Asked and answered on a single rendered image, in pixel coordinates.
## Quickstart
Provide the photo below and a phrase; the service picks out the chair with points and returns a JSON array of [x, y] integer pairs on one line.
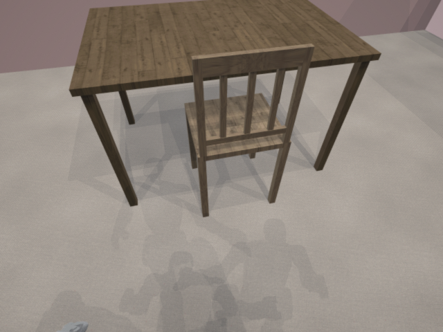
[[245, 124]]

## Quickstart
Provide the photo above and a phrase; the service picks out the table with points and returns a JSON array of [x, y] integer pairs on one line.
[[142, 46]]

